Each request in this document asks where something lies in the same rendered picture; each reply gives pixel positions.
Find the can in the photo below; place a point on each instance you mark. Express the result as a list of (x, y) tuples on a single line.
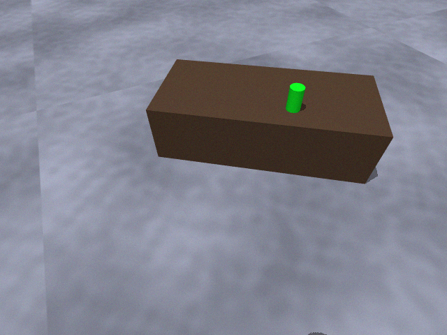
[(295, 96)]

